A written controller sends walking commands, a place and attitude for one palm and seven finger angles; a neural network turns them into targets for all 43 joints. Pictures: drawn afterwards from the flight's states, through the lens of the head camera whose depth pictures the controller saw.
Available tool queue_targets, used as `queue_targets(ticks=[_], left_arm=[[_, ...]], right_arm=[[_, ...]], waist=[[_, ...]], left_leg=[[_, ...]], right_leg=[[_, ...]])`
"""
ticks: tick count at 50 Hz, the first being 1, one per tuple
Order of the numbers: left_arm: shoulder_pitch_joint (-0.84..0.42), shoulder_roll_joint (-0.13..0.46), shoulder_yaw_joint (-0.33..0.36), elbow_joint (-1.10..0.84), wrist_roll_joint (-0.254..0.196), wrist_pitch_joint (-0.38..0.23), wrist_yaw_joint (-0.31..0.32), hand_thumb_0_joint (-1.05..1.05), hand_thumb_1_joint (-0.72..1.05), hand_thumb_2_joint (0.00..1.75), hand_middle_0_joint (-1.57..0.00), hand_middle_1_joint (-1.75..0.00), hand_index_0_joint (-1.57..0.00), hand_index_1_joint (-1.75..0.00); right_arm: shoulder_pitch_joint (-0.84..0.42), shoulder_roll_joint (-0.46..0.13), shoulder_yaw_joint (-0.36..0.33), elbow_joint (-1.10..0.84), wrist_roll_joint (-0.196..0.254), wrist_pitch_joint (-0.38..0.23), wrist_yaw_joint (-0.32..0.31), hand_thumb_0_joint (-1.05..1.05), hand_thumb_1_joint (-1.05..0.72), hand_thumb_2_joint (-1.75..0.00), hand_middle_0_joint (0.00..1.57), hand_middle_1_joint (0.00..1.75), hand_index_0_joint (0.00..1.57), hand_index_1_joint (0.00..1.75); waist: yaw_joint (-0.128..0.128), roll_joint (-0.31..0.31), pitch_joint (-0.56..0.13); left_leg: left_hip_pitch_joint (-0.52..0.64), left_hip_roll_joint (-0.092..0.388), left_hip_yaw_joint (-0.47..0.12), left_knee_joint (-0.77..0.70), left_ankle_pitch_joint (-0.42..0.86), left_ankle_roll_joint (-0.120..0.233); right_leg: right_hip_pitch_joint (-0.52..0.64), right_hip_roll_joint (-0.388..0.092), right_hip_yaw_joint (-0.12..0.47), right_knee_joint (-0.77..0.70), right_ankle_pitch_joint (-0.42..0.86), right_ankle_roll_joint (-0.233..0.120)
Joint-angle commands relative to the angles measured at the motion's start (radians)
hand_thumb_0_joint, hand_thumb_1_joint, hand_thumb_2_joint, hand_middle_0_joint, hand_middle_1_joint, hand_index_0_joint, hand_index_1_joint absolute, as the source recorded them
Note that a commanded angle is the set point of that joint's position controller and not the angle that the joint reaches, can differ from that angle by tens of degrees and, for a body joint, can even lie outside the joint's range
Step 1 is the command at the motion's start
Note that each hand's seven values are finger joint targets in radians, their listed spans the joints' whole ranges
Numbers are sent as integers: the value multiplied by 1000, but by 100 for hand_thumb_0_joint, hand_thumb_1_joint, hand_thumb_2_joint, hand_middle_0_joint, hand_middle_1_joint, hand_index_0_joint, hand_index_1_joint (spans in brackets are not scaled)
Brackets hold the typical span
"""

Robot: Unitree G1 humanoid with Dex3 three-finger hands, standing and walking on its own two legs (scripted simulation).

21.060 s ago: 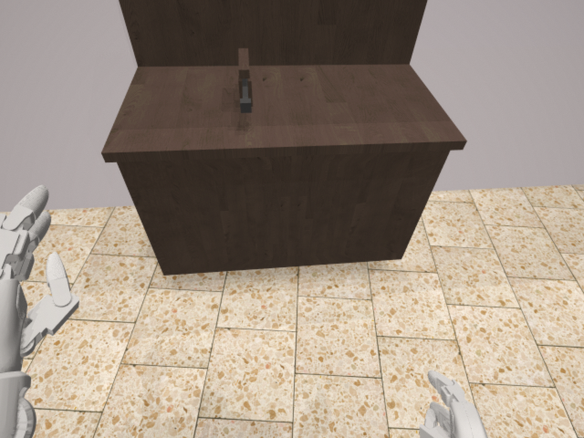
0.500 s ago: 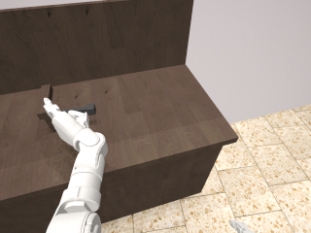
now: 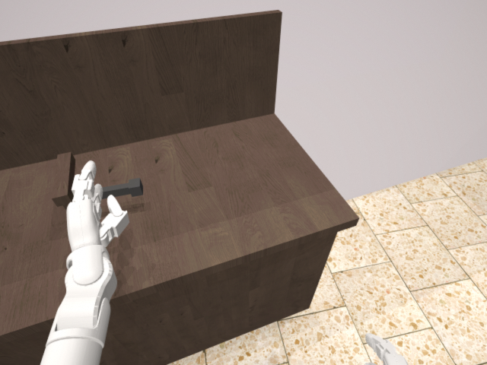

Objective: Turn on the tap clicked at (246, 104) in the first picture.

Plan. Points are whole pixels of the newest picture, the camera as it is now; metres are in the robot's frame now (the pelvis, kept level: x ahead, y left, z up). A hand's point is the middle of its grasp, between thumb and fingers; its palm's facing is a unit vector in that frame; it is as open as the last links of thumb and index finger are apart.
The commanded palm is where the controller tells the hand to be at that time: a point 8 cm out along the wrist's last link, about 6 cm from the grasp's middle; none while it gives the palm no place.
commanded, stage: draw the hand back beside the body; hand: left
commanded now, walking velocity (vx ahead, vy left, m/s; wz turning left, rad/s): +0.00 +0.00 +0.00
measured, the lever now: (135, 187) +0.48 +0.27 +0.00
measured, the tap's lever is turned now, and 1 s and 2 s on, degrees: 84 84 84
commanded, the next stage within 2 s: step back with the hand held close in 1.20 s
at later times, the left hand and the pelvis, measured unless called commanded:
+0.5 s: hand (85, 244) +0.25 +0.23 +0.14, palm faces +0.31 -0.91 -0.26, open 7.6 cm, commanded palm +0.21 +0.28 +0.15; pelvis +0.00 +0.01 +0.01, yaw +0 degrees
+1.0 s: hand (40, 264) +0.20 +0.25 +0.17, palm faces +0.41 -0.84 -0.35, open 7.4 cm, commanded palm +0.16 +0.29 +0.18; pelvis +0.01 +0.01 +0.01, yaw +1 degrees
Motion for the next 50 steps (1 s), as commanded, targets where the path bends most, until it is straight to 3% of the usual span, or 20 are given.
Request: queue_targets(ticks=[1,2,4,6,7,9,11,12,16,17,20,23,27,30,33,36,37,43,46,50], left_arm=[[-254,265,29,-349,2,-99,-90,0,90,90,-16,-19,-16,-19],[-270,265,20,-379,1,-105,-97,0,90,90,-17,-20,-17,-20],[-233,223,-27,-373,1,-113,-108,0,90,90,-17,-20,-17,-20],[-211,221,-31,-370,0,-122,-112,0,90,90,-17,-21,-17,-21],[-198,216,-35,-371,2,-126,-116,0,90,90,-17,-21,-17,-21],[-186,204,-46,-358,2,-135,-119,0,90,90,-17,-22,-17,-22],[-116,235,-2,-372,1,-142,-121,0,90,90,-18,-22,-18,-22],[-89,257,25,-387,2,-146,-123,0,90,90,-18,-23,-18,-23],[-8,248,40,-452,-2,-149,-135,0,90,90,-18,-24,-18,-24],[16,271,67,-475,0,-149,-136,0,90,90,-18,-24,-18,-24],[94,265,82,-520,-8,-140,-141,0,90,90,-18,-25,-18,-25],[100,256,80,-574,-7,-133,-148,0,90,90,-19,-26,-19,-26],[126,258,78,-643,-7,-129,-145,0,90,90,-19,-27,-19,-27],[168,255,83,-654,-8,-128,-140,0,90,90,-19,-28,-19,-28],[204,273,108,-700,-6,-133,-136,0,90,90,-20,-29,-20,-29],[274,284,137,-736,-10,-132,-137,0,90,90,-20,-30,-20,-30],[292,297,154,-756,-10,-132,-136,0,90,90,-20,-30,-20,-30],[384,293,177,-803,-16,-129,-138,0,90,90,-20,-30,-20,-30],[428,306,200,-848,-17,-132,-136,0,90,90,-20,-30,-20,-30],[399,276,169,-807,-15,-129,-137,0,90,90,-20,-30,-20,-30]], right_arm=[[-127,-123,-26,-176,9,-89,-5,0,-90,-90,20,30,20,30],[-139,-125,-24,-175,10,-101,-8,0,-90,-90,20,30,20,30],[-137,-129,-19,-171,7,-127,-8,0,-90,-90,20,30,20,30],[-141,-131,-20,-162,7,-143,-9,0,-90,-90,20,30,20,30],[-149,-133,-17,-159,7,-147,-9,0,-90,-90,20,30,20,30],[-149,-133,-15,-152,5,-153,-10,0,-90,-90,20,30,20,30],[-153,-137,-19,-154,0,-156,-9,0,-90,-90,20,30,20,30],[-162,-138,-17,-149,1,-154,-8,0,-90,-90,20,30,20,30],[-167,-125,-11,-164,-4,-151,0,0,-90,-90,20,30,20,30],[-170,-127,-11,-165,-6,-150,0,0,-90,-90,20,30,20,30],[-172,-119,-11,-177,-11,-146,2,0,-90,-90,20,30,20,30],[-179,-115,-10,-177,-10,-142,3,0,-90,-90,20,30,20,30],[-192,-119,-9,-181,-12,-155,1,0,-90,-90,20,30,20,30],[-188,-121,-14,-177,-14,-162,-1,0,-90,-90,20,30,20,30],[-188,-122,-15,-173,-16,-167,-1,0,-90,-90,20,30,20,30],[-187,-122,-19,-173,-18,-171,1,0,-90,-90,20,30,20,30],[-190,-123,-17,-172,-20,-171,2,0,-90,-90,20,30,20,30],[-190,-119,-22,-177,-19,-172,1,0,-90,-90,20,30,20,30],[-189,-119,-27,-184,-19,-179,0,0,-90,-90,20,30,20,30],[-191,-122,-28,-173,-16,-181,-5,0,-90,-90,20,30,20,30]], waist=[[14,39,-101],[11,62,-68],[10,33,-56],[10,16,-46],[16,46,-28],[15,-7,-19],[31,-46,-49],[40,4,-43],[49,21,-43],[57,48,-41],[58,-5,-39],[52,49,-18],[53,46,-10],[54,6,-16],[59,37,-21],[66,12,-36],[71,52,-26],[71,17,8],[75,30,-12],[63,5,26]], left_leg=[[139,-13,8,-130,182,43],[160,-13,-1,-147,167,42],[192,-9,-15,-170,158,41],[211,-7,-22,-189,132,41],[214,-11,-25,-204,115,39],[217,-10,-33,-220,102,40],[223,-8,-29,-226,128,42],[225,-9,-32,-236,134,37],[223,-4,-31,-244,186,30],[223,-4,-32,-249,200,27],[221,1,-21,-237,246,33],[225,2,-21,-240,238,29],[242,2,-30,-245,229,30],[246,4,-27,-233,238,34],[247,0,-30,-230,246,34],[246,0,-23,-216,290,37],[239,-3,-29,-219,292,34],[220,2,-24,-203,286,37],[227,3,-22,-190,289,40],[219,3,-23,-188,258,43]], right_leg=[[116,-43,38,-171,281,20],[94,-38,34,-191,242,16],[94,-32,25,-206,208,14],[97,-31,25,-228,169,14],[94,-32,25,-239,148,12],[106,-30,20,-245,138,12],[142,-33,20,-247,158,14],[148,-33,19,-253,155,9],[187,-36,15,-252,205,5],[194,-37,15,-256,211,2],[212,-39,15,-257,266,6],[199,-40,19,-267,249,4],[188,-37,16,-276,230,6],[189,-38,17,-274,242,8],[195,-40,20,-275,247,6],[216,-44,20,-266,304,8],[215,-44,20,-268,296,6],[195,-48,19,-266,297,10],[195,-51,23,-261,306,13],[160,-51,23,-265,274,15]])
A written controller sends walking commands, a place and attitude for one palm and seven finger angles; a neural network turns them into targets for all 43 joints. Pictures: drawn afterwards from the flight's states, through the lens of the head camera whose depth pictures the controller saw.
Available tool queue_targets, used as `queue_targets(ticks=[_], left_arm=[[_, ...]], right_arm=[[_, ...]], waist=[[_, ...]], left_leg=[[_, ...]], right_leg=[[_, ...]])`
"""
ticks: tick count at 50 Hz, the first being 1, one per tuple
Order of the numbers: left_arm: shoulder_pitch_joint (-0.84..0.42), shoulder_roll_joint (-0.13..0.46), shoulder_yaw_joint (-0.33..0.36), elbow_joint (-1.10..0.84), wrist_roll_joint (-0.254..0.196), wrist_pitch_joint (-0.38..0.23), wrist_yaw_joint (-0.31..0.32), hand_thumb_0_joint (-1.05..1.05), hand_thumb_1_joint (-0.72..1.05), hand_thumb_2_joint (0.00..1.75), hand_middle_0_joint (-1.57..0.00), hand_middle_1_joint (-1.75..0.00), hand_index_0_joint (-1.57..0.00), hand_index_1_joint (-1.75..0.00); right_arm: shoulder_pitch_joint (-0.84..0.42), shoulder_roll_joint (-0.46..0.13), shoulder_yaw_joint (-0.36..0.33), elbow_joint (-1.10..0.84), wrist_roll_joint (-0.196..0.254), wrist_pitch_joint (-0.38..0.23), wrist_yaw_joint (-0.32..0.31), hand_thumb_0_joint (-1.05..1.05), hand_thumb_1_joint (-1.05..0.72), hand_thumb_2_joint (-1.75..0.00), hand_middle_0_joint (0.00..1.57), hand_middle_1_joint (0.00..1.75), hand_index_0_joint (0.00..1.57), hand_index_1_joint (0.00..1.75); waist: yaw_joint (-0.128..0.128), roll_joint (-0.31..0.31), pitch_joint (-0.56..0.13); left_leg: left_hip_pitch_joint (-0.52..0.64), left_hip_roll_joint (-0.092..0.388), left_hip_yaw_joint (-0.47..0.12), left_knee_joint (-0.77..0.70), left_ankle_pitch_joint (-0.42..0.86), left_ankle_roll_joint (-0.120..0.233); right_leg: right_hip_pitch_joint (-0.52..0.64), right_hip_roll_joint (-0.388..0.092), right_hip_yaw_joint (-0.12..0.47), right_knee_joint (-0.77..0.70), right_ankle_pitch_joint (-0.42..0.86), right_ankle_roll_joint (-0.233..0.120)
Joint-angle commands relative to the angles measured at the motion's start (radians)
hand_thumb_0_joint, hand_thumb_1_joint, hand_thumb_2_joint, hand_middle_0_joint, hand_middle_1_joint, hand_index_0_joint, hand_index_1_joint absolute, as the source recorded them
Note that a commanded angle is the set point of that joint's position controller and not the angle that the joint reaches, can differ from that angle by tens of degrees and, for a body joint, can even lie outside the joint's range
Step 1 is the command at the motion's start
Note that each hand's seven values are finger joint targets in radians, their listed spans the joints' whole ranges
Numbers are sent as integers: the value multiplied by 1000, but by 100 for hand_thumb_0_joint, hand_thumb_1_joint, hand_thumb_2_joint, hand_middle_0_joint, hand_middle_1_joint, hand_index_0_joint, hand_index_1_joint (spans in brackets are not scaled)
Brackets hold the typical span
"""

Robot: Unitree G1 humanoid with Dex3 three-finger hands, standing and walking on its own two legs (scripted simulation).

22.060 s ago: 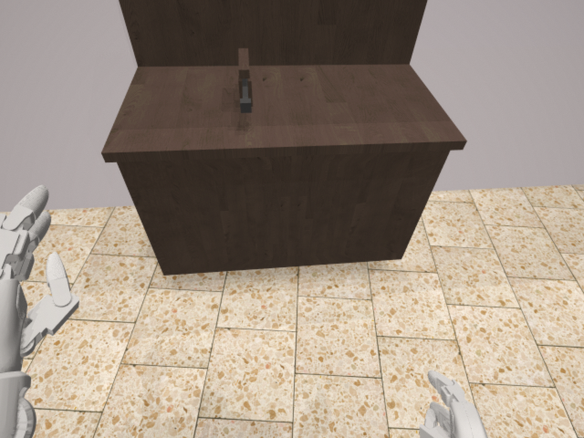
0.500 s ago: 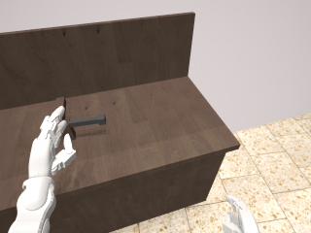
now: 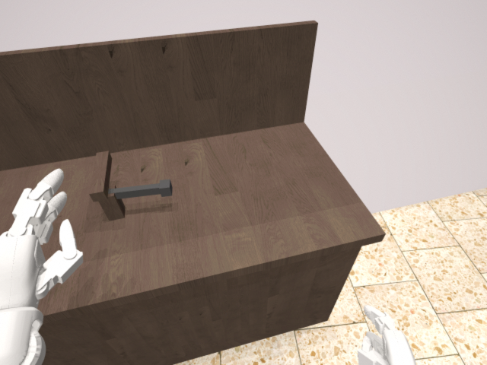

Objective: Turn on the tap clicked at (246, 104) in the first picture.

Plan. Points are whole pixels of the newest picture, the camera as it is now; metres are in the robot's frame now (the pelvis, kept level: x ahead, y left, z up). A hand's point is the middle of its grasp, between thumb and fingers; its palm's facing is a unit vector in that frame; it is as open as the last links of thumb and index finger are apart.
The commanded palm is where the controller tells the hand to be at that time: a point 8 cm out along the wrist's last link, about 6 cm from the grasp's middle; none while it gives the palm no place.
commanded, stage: draw the hand back beside the body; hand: left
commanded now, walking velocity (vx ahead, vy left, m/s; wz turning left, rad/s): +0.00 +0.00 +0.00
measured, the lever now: (165, 188) +0.48 +0.25 -0.01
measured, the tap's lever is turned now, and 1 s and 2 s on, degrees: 84 84 84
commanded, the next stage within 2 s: step back with the hand held close in 0.20 s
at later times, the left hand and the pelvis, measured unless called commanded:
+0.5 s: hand (67, 249) +0.20 +0.25 +0.16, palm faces +0.39 -0.84 -0.37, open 7.4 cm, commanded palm +0.15 +0.28 +0.17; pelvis -0.02 +0.01 +0.00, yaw -1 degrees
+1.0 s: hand (18, 312) +0.12 +0.28 +0.15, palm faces +0.40 -0.81 -0.43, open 7.4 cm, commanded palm +0.07 +0.31 +0.17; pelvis -0.09 +0.03 -0.01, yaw +1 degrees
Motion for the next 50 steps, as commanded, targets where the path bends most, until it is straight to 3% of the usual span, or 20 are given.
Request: queue_targets(ticks=[1,3,6,13,15,16,17,19,21,22,24,27,32,36,39,41,44,47,48,50], left_arm=[[-132,156,101,-191,-3,-63,18,0,90,90,-20,-30,-20,-30],[-155,155,96,-201,2,-66,20,0,90,90,-20,-30,-20,-30],[-131,156,99,-189,-5,-62,21,0,90,90,-20,-30,-20,-30],[-130,161,106,-215,0,-66,24,0,90,90,-20,-30,-20,-30],[-114,163,110,-205,-2,-63,24,0,90,90,-20,-30,-20,-30],[-176,181,118,-238,0,-68,25,0,90,90,-20,-30,-20,-30],[-375,332,274,-307,-8,-107,38,0,90,90,-20,-30,-20,-30],[-142,192,182,-145,-1,-103,17,0,90,90,-20,-30,-20,-30],[-66,147,137,-156,2,-93,2,0,90,90,-20,-30,-20,-30],[-56,141,129,-178,4,-93,1,0,90,90,-20,-30,-20,-30],[-11,152,135,-203,4,-89,6,0,90,90,-20,-30,-20,-30],[-7,217,187,-269,6,-92,21,0,90,90,-20,-30,-20,-30],[-11,251,223,-322,12,-110,38,0,90,90,-20,-30,-20,-30],[14,214,197,-297,17,-117,45,0,90,90,-20,-30,-20,-30],[9,200,186,-294,27,-121,51,0,90,90,-20,-30,-20,-30],[-5,192,180,-296,34,-124,54,0,90,90,-20,-30,-20,-30],[-35,187,179,-313,52,-130,59,0,90,90,-20,-30,-20,-30],[-28,217,214,-313,61,-132,61,0,90,90,-20,-30,-20,-30],[-30,189,194,-324,60,-135,58,0,90,90,-20,-30,-20,-30],[-23,192,196,-314,58,-134,60,0,90,90,-20,-30,-20,-30]], right_arm=[[-144,-106,-35,-165,1,-61,-13,0,-90,-90,20,30,20,30],[-149,-105,-34,-161,1,-61,-16,0,-90,-90,20,30,20,30],[-152,-102,-33,-164,0,-64,-19,0,-90,-90,20,30,20,30],[-152,-98,-27,-160,-2,-69,-15,0,-90,-90,20,30,20,30],[-149,-99,-28,-161,-2,-69,-15,0,-90,-90,20,30,20,30],[-153,-101,-28,-160,0,-70,-15,0,-90,-90,20,30,20,30],[-161,-90,-5,-227,15,-54,-21,0,-90,-90,20,30,20,30],[-124,-95,-20,-180,3,-30,-25,0,-90,-90,20,30,20,30],[-115,-106,-31,-208,5,-10,-23,0,-90,-90,20,30,20,30],[-125,-108,-30,-218,3,-4,-24,0,-90,-90,20,30,20,30],[-118,-112,-33,-231,6,9,-27,0,-90,-90,20,30,20,30],[-126,-117,-32,-245,3,17,-35,0,-90,-90,20,30,20,30],[-124,-117,-40,-254,6,13,-45,0,-90,-90,20,30,20,30],[-102,-121,-45,-253,10,-3,-46,0,-90,-90,20,30,20,30],[-95,-129,-45,-251,10,-16,-47,0,-90,-90,20,30,20,30],[-86,-132,-46,-249,11,-24,-47,0,-90,-90,20,30,20,30],[-88,-139,-46,-250,8,-37,-48,0,-90,-90,20,30,20,30],[-79,-136,-52,-244,4,-42,-48,0,-90,-90,20,30,20,30],[-74,-127,-50,-244,6,-42,-46,0,-90,-90,20,30,20,30],[-66,-125,-51,-240,4,-43,-41,0,-90,-90,20,30,20,30]], waist=[[-10,-25,-67],[-11,2,-80],[-6,-41,-77],[-4,21,-68],[-3,-2,-67],[-7,7,-82],[-23,46,28],[-36,-102,-59],[-39,-87,-138],[-37,-33,-156],[-33,-10,-185],[-30,-11,-183],[-34,19,-161],[-42,0,-131],[-46,34,-117],[-47,6,-104],[-48,74,-95],[-48,35,-116],[-50,29,-120],[-53,-25,-96]], left_leg=[[23,10,-6,-30,195,34],[36,6,-3,-26,195,35],[28,5,-8,-29,186,38],[16,5,-11,-35,191,30],[12,8,-12,-37,189,30],[18,7,-14,-38,187,29],[-42,25,-43,-12,122,39],[-20,38,-57,36,191,41],[-3,57,-44,50,294,42],[1,61,-45,37,347,41],[-7,76,-48,31,378,41],[-56,79,-69,10,337,37],[-139,82,-93,-17,152,39],[-205,81,-107,-23,-20,43],[-275,99,-142,-73,-151,55],[-320,105,-161,-87,-237,62],[-433,134,-201,-151,-355,85],[-461,126,-198,-124,-342,90],[-459,122,-189,-105,-339,89],[-449,97,-155,-28,-331,78]], right_leg=[[-59,-48,38,-59,200,6],[-60,-47,40,-62,194,4],[-55,-49,38,-62,189,8],[-48,-48,35,-61,186,0],[-46,-48,35,-60,186,2],[-44,-48,35,-60,182,1],[-142,-94,140,-94,257,3],[-135,-130,130,-64,394,12],[-113,-142,119,-20,469,22],[-112,-136,106,0,459,24],[-117,-128,99,13,416,29],[-130,-122,97,19,336,25],[-161,-112,108,20,198,20],[-193,-108,116,14,90,21],[-185,-85,103,36,-2,29],[-180,-77,104,44,-50,33],[-108,-46,90,122,-54,46],[-75,-47,105,137,-4,43],[-79,-52,106,135,-1,42],[-147,-91,150,74,-57,25]])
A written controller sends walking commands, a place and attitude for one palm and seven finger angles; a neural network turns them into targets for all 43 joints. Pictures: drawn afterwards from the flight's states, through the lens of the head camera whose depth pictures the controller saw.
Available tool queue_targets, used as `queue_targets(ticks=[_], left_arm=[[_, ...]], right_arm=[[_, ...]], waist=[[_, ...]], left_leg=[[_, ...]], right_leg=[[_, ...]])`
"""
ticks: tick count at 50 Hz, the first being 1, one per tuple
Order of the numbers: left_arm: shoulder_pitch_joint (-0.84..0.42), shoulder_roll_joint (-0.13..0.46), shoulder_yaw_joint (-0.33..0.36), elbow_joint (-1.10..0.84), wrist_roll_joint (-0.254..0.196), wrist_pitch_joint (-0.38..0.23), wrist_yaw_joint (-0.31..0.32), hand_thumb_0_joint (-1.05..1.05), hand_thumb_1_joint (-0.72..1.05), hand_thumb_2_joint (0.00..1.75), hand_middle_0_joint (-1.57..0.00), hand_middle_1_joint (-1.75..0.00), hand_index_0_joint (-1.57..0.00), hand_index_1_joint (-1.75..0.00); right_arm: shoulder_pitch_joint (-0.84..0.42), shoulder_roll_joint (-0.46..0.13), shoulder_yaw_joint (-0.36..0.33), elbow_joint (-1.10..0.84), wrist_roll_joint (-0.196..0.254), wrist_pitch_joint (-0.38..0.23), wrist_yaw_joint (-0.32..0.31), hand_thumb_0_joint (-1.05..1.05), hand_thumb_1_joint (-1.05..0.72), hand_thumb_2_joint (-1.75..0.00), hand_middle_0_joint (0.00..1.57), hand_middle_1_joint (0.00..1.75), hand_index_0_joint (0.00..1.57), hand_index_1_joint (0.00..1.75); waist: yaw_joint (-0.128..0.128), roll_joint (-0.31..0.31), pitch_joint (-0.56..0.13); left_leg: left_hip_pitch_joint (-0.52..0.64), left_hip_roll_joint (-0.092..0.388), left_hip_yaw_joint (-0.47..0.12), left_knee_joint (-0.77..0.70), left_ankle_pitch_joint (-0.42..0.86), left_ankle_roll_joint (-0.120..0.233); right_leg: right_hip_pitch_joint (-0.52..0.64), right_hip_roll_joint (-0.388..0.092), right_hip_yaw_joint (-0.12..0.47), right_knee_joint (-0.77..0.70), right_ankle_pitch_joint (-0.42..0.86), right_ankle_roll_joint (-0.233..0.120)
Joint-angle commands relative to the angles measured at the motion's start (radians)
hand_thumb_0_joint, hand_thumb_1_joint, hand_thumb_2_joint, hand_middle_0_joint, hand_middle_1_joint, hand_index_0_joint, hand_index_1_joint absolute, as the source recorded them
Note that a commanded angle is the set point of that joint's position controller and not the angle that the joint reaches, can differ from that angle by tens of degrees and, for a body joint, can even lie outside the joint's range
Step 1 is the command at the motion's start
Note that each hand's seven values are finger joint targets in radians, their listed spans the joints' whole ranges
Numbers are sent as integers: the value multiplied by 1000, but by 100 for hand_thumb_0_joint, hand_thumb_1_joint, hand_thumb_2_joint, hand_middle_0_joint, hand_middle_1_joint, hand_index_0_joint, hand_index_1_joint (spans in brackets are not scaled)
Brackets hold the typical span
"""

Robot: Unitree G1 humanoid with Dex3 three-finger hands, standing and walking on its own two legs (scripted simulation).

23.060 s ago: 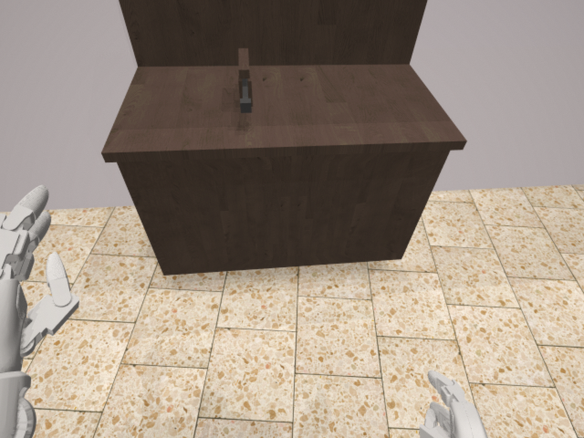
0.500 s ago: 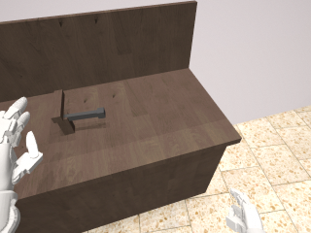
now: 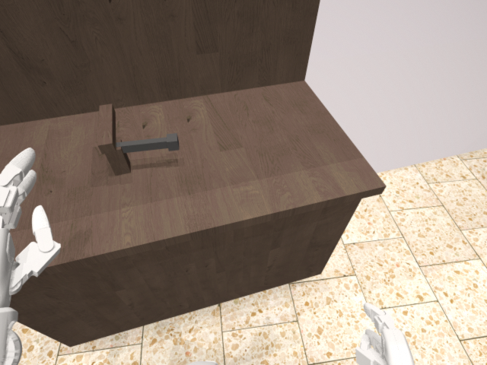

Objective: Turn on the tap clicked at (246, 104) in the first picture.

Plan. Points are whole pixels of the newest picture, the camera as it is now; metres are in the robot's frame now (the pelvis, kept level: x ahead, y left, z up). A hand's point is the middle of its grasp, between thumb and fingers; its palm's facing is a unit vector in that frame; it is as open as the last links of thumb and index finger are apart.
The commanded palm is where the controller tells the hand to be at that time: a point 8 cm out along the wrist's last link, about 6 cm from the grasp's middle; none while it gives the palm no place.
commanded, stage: step back with the hand held close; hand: left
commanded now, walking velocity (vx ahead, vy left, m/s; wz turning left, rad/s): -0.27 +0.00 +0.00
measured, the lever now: (172, 142) +0.56 +0.22 +0.01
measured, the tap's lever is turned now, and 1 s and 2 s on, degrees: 84 84 84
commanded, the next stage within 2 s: stop stepping back and stand still in 0.68 s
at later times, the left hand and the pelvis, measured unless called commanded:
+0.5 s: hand (40, 284) +0.17 +0.23 +0.17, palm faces +0.39 -0.85 -0.36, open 7.4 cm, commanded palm +0.11 +0.27 +0.18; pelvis -0.06 -0.01 +0.00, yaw -3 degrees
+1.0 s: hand out of the picture +0.04 +0.20 +0.17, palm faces +0.32 -0.83 -0.45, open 7.4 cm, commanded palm +0.00 +0.25 +0.18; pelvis -0.17 -0.03 +0.01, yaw -1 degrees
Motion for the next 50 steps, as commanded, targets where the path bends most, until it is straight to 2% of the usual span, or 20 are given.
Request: queue_targets(ticks=[1,6,9,12,15,19,23,25,27,30,32,33,35,37,40,44,47,48,49,50], left_arm=[[-60,162,112,-228,-7,-69,25,0,90,90,-20,-30,-20,-30],[-50,181,109,-281,-29,-58,45,0,90,90,-20,-30,-20,-30],[-32,204,146,-326,-26,-69,52,0,90,90,-20,-30,-20,-30],[-78,223,197,-356,12,-91,46,0,90,90,-20,-30,-20,-30],[-39,165,154,-266,-10,-77,35,0,90,90,-20,-30,-20,-30],[-70,93,53,-250,-21,-50,27,0,90,90,-20,-30,-20,-30],[-118,131,59,-263,-21,-51,16,0,90,90,-20,-30,-20,-30],[-135,201,103,-297,-25,-81,12,0,90,90,-20,-30,-20,-30],[-119,235,128,-320,-39,-76,10,0,90,90,-20,-30,-20,-30],[-30,209,155,-242,-34,-71,-2,0,90,90,-20,-30,-20,-30],[-39,199,161,-241,-38,-77,-1,0,90,90,-20,-30,-20,-30],[-14,203,175,-261,-44,-82,2,0,90,90,-20,-30,-20,-30],[-22,207,153,-335,-56,-86,5,0,90,90,-20,-30,-20,-30],[26,166,128,-275,-61,-84,1,0,90,90,-20,-30,-20,-30],[7,162,117,-373,-40,-49,9,0,90,90,-20,-30,-20,-30],[80,169,133,-346,-43,-3,32,0,90,90,-20,-30,-20,-30],[22,190,142,-290,-25,9,41,0,90,90,-20,-30,-20,-30],[-1,159,112,-259,-18,6,35,0,90,90,-20,-30,-20,-30],[-14,172,107,-227,-11,2,30,0,90,90,-20,-30,-20,-30],[-48,188,113,-224,-15,-3,24,0,90,90,-20,-30,-20,-30]], right_arm=[[-94,-137,-58,-157,-3,-60,-3,0,-90,-90,20,30,20,30],[-80,-122,-55,-131,-1,-51,8,0,-90,-90,20,30,20,30],[-107,-134,-52,-151,-1,-50,1,0,-90,-90,20,30,20,30],[-117,-145,-65,-152,-19,-76,-5,0,-90,-90,20,30,20,30],[-89,-112,-74,-112,-20,-98,14,0,-90,-90,20,30,20,30],[-88,-112,-50,-73,-21,-104,22,0,-90,-90,20,30,20,30],[-89,-105,-47,-60,-28,-83,21,0,-90,-90,20,30,20,30],[-100,-88,-45,-67,-20,-62,19,0,-90,-90,20,30,20,30],[-117,-102,-69,-80,5,-75,11,0,-90,-90,20,30,20,30],[-172,-44,-14,-124,2,-44,12,0,-90,-90,20,30,20,30],[-166,-67,-16,-117,7,-32,2,0,-90,-90,20,30,20,30],[-144,-82,-27,-125,9,-27,-3,0,-90,-90,20,30,20,30],[-110,-134,-68,-140,14,-45,12,0,-90,-90,20,30,20,30],[-59,-128,-73,-112,2,-90,32,0,-90,-90,20,30,20,30],[-41,-128,-82,-91,5,-118,42,0,-90,-90,20,30,20,30],[-89,-134,-61,-136,16,-117,31,0,-90,-90,20,30,20,30],[-91,-136,-51,-124,2,-106,12,0,-90,-90,20,30,20,30],[-80,-123,-50,-110,0,-101,8,0,-90,-90,20,30,20,30],[-75,-119,-54,-102,-4,-94,8,0,-90,-90,20,30,20,30],[-75,-124,-61,-95,-6,-88,9,0,-90,-90,20,30,20,30]], waist=[[-14,-33,-113],[-34,-86,-162],[-27,63,-142],[-20,326,-159],[-6,101,-172],[-12,198,-189],[-3,166,-239],[-15,-62,-233],[-3,-321,-235],[-18,-158,-142],[-40,-67,-169],[-45,-26,-224],[-8,219,-286],[-15,171,-298],[-29,160,-278],[-37,223,-134],[-20,220,-119],[-17,140,-129],[-23,-12,-120],[-25,-190,-111]], left_leg=[[-100,105,-137,-88,-369,18],[94,60,-89,129,-200,-26],[-9,143,-203,-100,-299,7],[-306,336,-465,-477,-627,98],[28,301,-344,-347,-292,95],[184,262,-252,-346,-195,51],[219,207,-161,-231,-38,-16],[243,105,-44,102,-90,-67],[89,-26,13,492,-292,-98],[-138,32,-15,431,-337,-69],[-72,23,22,28,-187,-73],[80,30,39,-161,67,-68],[400,338,-237,-155,841,45],[443,358,-275,-149,862,83],[376,284,-214,-187,627,41],[46,234,-208,-391,-417,44],[-72,162,-143,-379,-551,0],[-52,107,-92,-271,-475,-14],[-32,50,-26,-59,-387,-30],[23,1,-23,275,-278,-49]], right_leg=[[73,-106,168,-119,-165,-39],[-119,-244,222,-156,-89,-119],[-75,-113,121,-17,-157,-50],[194,68,55,453,-216,17],[-58,26,77,442,-299,5],[-55,34,57,204,-307,-5],[72,14,46,-199,-106,-38],[-36,-185,197,-299,114,-122],[-63,-317,225,-249,368,-203],[134,-303,153,-98,760,-167],[231,-243,105,41,851,-113],[196,-190,80,117,723,-67],[-142,-28,74,295,-254,5],[-254,28,126,478,-424,0],[-154,1,89,387,-280,14],[31,14,1,228,-252,6],[256,53,-65,-9,-214,-16],[286,33,-45,-145,-185,-31],[224,-76,74,-252,-169,-83],[37,-255,333,-375,-275,-167]])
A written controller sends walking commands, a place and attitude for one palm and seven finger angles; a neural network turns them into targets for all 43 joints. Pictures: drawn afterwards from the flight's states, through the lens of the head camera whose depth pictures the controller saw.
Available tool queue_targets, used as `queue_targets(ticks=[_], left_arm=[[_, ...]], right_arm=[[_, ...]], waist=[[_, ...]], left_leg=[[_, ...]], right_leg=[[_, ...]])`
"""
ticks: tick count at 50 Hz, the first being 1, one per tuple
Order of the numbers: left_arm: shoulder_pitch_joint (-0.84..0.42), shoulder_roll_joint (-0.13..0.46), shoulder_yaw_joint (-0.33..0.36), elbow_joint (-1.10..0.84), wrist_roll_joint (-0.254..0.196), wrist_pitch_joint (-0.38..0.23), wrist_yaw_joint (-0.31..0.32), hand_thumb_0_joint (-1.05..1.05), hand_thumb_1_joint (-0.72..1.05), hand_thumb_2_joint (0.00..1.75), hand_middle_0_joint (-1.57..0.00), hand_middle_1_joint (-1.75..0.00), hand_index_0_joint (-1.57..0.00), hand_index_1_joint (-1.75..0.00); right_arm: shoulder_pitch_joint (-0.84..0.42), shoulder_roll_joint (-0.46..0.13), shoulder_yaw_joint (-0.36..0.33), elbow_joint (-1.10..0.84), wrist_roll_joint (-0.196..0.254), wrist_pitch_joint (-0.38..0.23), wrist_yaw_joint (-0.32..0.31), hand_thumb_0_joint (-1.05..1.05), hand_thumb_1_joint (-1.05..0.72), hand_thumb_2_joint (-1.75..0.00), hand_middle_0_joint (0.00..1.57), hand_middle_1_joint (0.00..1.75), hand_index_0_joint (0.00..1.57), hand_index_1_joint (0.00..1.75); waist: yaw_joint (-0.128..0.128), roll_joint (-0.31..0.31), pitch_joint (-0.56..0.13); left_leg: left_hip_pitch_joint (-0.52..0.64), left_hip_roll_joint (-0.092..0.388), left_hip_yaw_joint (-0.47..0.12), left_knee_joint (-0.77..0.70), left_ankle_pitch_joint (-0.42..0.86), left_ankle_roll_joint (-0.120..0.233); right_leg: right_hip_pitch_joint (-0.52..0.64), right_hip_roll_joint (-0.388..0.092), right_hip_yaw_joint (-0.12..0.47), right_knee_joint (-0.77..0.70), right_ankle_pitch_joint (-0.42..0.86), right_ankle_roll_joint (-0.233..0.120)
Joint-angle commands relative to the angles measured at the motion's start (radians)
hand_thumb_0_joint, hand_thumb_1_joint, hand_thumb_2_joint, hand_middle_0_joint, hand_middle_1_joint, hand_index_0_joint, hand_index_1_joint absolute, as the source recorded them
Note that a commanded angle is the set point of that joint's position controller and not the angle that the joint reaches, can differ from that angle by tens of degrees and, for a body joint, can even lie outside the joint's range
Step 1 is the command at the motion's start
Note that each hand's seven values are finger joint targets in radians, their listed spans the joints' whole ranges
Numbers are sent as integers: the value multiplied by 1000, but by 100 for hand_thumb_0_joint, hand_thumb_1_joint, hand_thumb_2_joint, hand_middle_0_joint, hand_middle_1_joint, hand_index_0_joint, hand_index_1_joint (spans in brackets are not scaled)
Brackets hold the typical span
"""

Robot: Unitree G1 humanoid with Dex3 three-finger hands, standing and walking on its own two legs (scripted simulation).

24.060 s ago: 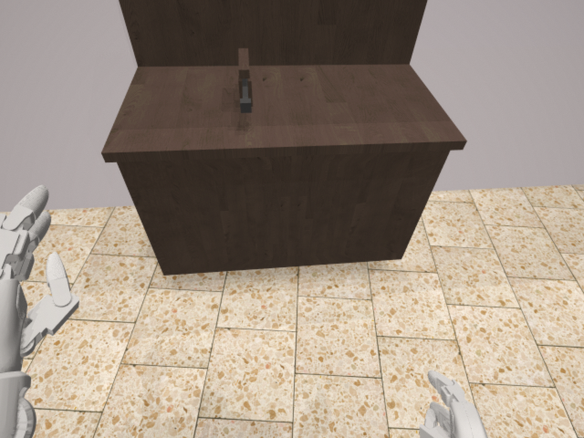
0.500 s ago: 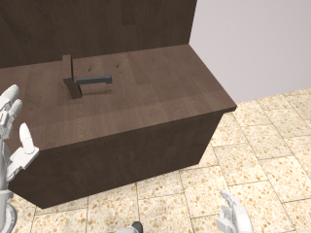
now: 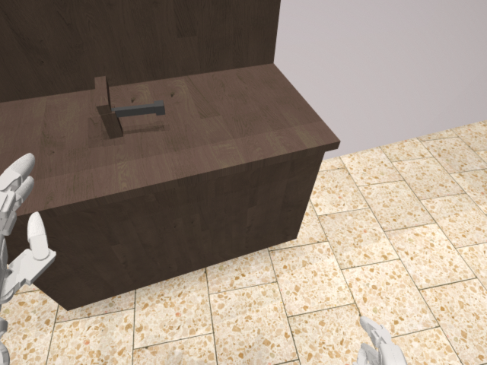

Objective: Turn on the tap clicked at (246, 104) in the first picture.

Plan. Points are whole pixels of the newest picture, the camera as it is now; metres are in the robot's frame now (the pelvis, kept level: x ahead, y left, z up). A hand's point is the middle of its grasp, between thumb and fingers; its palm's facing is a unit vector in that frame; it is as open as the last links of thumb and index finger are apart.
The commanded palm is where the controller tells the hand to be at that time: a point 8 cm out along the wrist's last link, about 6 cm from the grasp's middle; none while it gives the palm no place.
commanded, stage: stop stepping back and stand still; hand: left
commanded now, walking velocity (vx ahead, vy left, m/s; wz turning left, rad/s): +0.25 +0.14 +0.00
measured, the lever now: (159, 107) +0.73 +0.26 +0.00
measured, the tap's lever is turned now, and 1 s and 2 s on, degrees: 84 84 84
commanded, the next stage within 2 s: stand and check the lever's angle in 1.70 s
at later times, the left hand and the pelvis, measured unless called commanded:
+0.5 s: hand (22, 326) +0.13 +0.23 +0.16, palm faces +0.48 -0.80 -0.37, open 7.4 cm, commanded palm +0.08 +0.27 +0.18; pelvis -0.06 -0.02 -0.01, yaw +4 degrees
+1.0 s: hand (24, 306) +0.15 +0.24 +0.16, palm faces +0.47 -0.80 -0.38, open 7.4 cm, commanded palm +0.10 +0.27 +0.18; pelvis -0.04 -0.02 +0.00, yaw +5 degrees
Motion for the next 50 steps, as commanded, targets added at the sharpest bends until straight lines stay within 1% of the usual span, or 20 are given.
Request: queue_targets(ticks=[1,5,10,14,15,17,18,20,21,23,27,29,30,32,35,36,38,42,45,50], left_arm=[[-214,134,83,-174,5,-61,12,0,90,90,-20,-30,-20,-30],[-279,110,54,-37,2,-58,2,0,90,90,-20,-30,-20,-30],[-168,121,83,-89,-3,-59,28,0,90,90,-20,-30,-20,-30],[-151,147,142,-137,-11,-70,30,0,90,90,-20,-30,-20,-30],[-112,115,127,-67,-6,-64,20,0,90,90,-20,-30,-20,-30],[-161,110,111,-82,11,-65,13,0,90,90,-20,-30,-20,-30],[-158,96,100,-40,15,-70,13,0,90,90,-20,-30,-20,-30],[-176,97,81,-32,12,-75,2,0,90,90,-20,-30,-20,-30],[-254,114,84,-95,7,-95,-3,0,90,90,-20,-30,-20,-30],[-298,126,77,-126,7,-95,-8,0,90,90,-20,-30,-20,-30],[-220,106,79,-127,-1,-79,20,0,90,90,-20,-30,-20,-30],[-237,86,72,-155,-2,-87,28,0,90,90,-20,-30,-20,-30],[-225,107,91,-155,12,-75,27,0,90,90,-20,-30,-20,-30],[-261,122,117,-104,14,-74,21,0,90,90,-20,-30,-20,-30],[-161,81,83,-18,21,-69,11,0,90,90,-20,-30,-20,-30],[-163,90,85,-26,17,-73,2,0,90,90,-20,-30,-20,-30],[-152,95,88,-63,4,-73,-3,0,90,90,-20,-30,-20,-30],[-155,127,123,-158,-2,-92,14,0,90,90,-20,-30,-20,-30],[-133,102,108,-140,-15,-94,32,0,90,90,-20,-30,-20,-30],[-160,87,79,-103,-7,-77,25,0,90,90,-20,-30,-20,-30]], right_arm=[[-130,-141,-59,-116,2,-37,-15,0,-90,-90,20,30,20,30],[-136,-136,-44,-72,4,-35,-21,0,-90,-90,20,30,20,30],[-114,-127,-38,-108,-7,-51,-42,0,-90,-90,20,30,20,30],[-112,-170,-58,-135,6,-46,-41,0,-90,-90,20,30,20,30],[-119,-160,-54,-115,11,-47,-35,0,-90,-90,20,30,20,30],[-136,-155,-49,-116,6,-54,-29,0,-90,-90,20,30,20,30],[-134,-159,-54,-109,-3,-58,-30,0,-90,-90,20,30,20,30],[-119,-151,-78,-119,0,-56,-20,0,-90,-90,20,30,20,30],[-117,-151,-70,-105,-2,-63,-13,0,-90,-90,20,30,20,30],[-109,-137,-53,-80,-6,-62,-6,0,-90,-90,20,30,20,30],[-125,-123,-36,-106,-14,-64,-31,0,-90,-90,20,30,20,30],[-136,-158,-35,-121,-22,-61,-30,0,-90,-90,20,30,20,30],[-129,-154,-43,-121,-13,-58,-26,0,-90,-90,20,30,20,30],[-123,-127,-44,-107,-2,-73,-19,0,-90,-90,20,30,20,30],[-149,-127,-32,-108,0,-74,-7,0,-90,-90,20,30,20,30],[-150,-128,-42,-115,-5,-70,-4,0,-90,-90,20,30,20,30],[-128,-120,-57,-113,5,-61,12,0,-90,-90,20,30,20,30],[-143,-107,-36,-126,-3,-61,4,0,-90,-90,20,30,20,30],[-151,-135,-46,-132,-8,-53,-15,0,-90,-90,20,30,20,30],[-171,-144,-46,-138,1,-39,-22,0,-90,-90,20,30,20,30]], waist=[[8,-259,-77],[-27,-111,-53],[-5,-82,-101],[5,261,-116],[1,282,-32],[10,246,49],[22,86,57],[23,-364,-28],[-4,-249,-40],[-21,-34,-27],[-13,-52,-93],[1,254,-35],[14,276,-113],[0,263,-11],[27,45,16],[11,-120,-4],[7,-195,-77],[9,-9,-148],[24,60,-151],[18,83,-121]], left_leg=[[-39,-18,-74,579,-211,-26],[-10,39,-17,504,-142,-2],[152,-10,81,17,-274,48],[103,238,-282,-222,-337,144],[-54,234,-282,-283,-546,148],[-180,175,-188,-178,-551,119],[-207,117,-133,-32,-472,91],[-228,-32,5,505,-313,28],[-184,1,-65,632,-229,16],[-84,53,-55,515,-217,20],[256,21,34,32,-194,41],[182,198,-285,-225,-470,121],[84,254,-286,-269,-450,150],[-61,262,-319,-313,-524,153],[-77,127,-119,-34,-239,68],[-64,41,-45,133,-166,28],[-67,7,-25,361,-156,-6],[29,43,-54,132,-134,9],[205,88,-100,-86,79,29],[185,92,-108,-70,133,26]], right_leg=[[-186,-388,498,-414,-311,-179],[-250,-289,245,-312,-285,-99],[-127,-219,227,-229,-382,-75],[-94,11,-38,258,-123,37],[-72,-1,-19,267,-128,40],[56,-5,-17,107,-57,31],[101,-22,33,-25,-71,18],[74,-318,564,-340,-349,-104],[-7,-339,585,-369,-365,-121],[-124,-337,436,-302,-310,-140],[-197,-217,204,-167,-299,-73],[-242,-36,84,120,-222,4],[-109,36,-17,359,-138,39],[-117,-15,49,403,-106,43],[69,-40,65,-108,74,30],[52,-130,241,-199,99,-18],[61,-280,448,-304,69,-54],[146,-264,289,-151,398,-99],[75,-123,178,-129,189,-8],[83,-85,143,-126,254,5]])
